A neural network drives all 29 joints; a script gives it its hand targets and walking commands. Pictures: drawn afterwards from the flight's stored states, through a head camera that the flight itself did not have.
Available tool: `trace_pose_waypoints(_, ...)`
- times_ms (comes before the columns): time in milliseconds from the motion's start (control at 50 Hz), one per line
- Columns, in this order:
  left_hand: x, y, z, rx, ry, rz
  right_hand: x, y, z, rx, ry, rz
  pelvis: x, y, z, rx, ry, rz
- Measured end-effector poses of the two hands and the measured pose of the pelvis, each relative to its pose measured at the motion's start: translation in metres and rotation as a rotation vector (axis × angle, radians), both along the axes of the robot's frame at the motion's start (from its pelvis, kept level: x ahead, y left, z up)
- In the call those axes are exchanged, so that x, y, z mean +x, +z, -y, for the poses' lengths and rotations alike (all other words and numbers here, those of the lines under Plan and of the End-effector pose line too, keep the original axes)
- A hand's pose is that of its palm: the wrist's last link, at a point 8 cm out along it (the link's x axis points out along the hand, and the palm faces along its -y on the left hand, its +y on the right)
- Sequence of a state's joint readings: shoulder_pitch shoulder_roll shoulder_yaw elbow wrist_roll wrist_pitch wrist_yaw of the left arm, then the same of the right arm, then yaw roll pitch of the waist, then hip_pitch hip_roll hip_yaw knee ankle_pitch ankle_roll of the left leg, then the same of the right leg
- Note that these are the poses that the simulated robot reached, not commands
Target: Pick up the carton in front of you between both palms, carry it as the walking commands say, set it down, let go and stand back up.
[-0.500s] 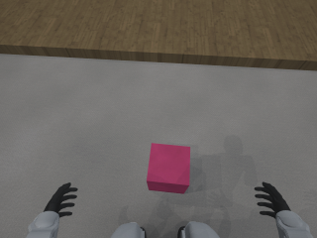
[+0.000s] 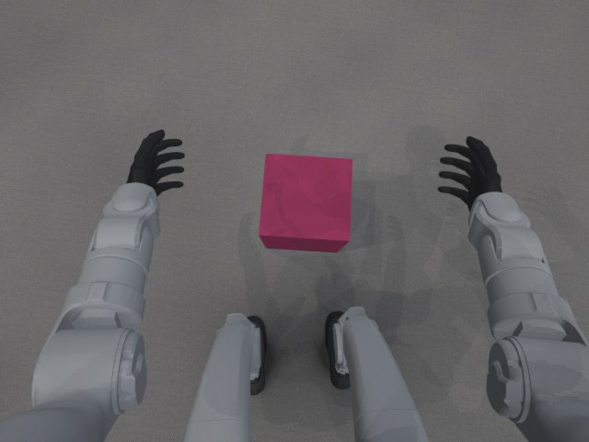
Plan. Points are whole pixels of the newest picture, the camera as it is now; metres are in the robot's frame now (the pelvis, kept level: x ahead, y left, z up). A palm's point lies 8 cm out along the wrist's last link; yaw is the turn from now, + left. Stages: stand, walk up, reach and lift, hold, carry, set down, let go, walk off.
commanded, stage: reach and lift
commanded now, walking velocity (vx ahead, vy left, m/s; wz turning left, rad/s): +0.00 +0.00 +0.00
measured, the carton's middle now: (304, 208) +0.50 -0.04 -0.55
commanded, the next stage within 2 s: none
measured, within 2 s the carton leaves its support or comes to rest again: neither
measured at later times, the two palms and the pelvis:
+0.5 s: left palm (199, 141) +0.53 +0.15 -0.18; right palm (425, 156) +0.49 -0.23 -0.18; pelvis +0.01 +0.00 -0.06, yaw +0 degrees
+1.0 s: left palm (225, 190) +0.52 +0.15 -0.42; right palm (388, 200) +0.47 -0.23 -0.41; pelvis -0.04 +0.01 -0.26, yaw -1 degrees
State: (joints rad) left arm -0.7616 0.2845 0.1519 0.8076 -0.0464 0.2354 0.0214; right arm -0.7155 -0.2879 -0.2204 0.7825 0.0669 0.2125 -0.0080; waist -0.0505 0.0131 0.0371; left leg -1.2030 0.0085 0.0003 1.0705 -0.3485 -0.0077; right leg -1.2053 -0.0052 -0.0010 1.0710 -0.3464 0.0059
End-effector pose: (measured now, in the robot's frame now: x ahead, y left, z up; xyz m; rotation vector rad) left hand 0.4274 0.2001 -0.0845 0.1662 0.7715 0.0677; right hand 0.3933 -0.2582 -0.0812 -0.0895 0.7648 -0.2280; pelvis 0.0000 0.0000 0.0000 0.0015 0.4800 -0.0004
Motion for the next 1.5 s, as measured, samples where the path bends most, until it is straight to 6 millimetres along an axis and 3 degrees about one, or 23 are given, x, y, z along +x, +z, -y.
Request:
trace_pose_waypoints(180, 0.067, -0.014, 0.032, -0.059, -0.016, 0.068, 0.061, -0.017, -0.018, 0.052, -0.023, 0.079, -0.024, -0.025, -0.001, -0.003, 0.003, -0.127)
trace_pose_waypoints(280, 0.097, -0.029, 0.044, -0.077, -0.027, 0.104, 0.088, -0.032, -0.028, 0.060, -0.030, 0.119, -0.021, -0.033, -0.002, -0.003, 0.005, -0.206)
trace_pose_waypoints(360, 0.108, -0.047, 0.048, -0.077, -0.031, 0.115, 0.096, -0.050, -0.030, 0.057, -0.033, 0.128, -0.012, -0.035, -0.003, -0.002, 0.007, -0.269)
trace_pose_waypoints(460, 0.109, -0.081, 0.048, -0.079, -0.023, 0.105, 0.097, -0.081, -0.030, 0.059, -0.040, 0.119, 0.003, -0.046, -0.002, -0.004, 0.007, -0.352)
trace_pose_waypoints(540, 0.103, -0.119, 0.048, -0.078, -0.014, 0.087, 0.094, -0.117, -0.030, 0.061, -0.045, 0.101, 0.010, -0.070, -0.002, -0.006, 0.005, -0.412)
trace_pose_waypoints(660, 0.092, -0.194, 0.048, -0.070, -0.012, 0.073, 0.084, -0.189, -0.027, 0.054, -0.058, 0.077, 0.007, -0.123, -0.003, -0.010, -0.001, -0.458)
trace_pose_waypoints(800, 0.085, -0.269, 0.046, -0.067, -0.009, 0.092, 0.076, -0.265, -0.024, 0.047, -0.056, 0.084, -0.014, -0.192, -0.004, -0.009, -0.004, -0.411)
trace_pose_waypoints(960, 0.087, -0.319, 0.049, -0.073, 0.001, 0.086, 0.080, -0.320, -0.030, 0.061, -0.061, 0.077, -0.039, -0.252, -0.005, -0.008, -0.006, -0.296)
trace_pose_waypoints(1180, 0.087, -0.390, 0.054, -0.076, 0.004, 0.029, 0.081, -0.392, -0.038, 0.069, -0.047, 0.017, -0.050, -0.296, -0.004, -0.007, -0.010, -0.201)
trace_pose_waypoints(1300, 0.088, -0.411, 0.052, -0.085, 0.008, 0.053, 0.086, -0.413, -0.041, 0.057, -0.032, 0.025, -0.045, -0.309, 0.000, -0.006, -0.005, -0.161)
trace_pose_waypoints(1500, 0.088, -0.399, 0.059, -0.086, -0.012, 0.059, 0.088, -0.401, -0.048, 0.071, -0.031, 0.041, -0.040, -0.310, -0.003, -0.008, -0.011, -0.173)
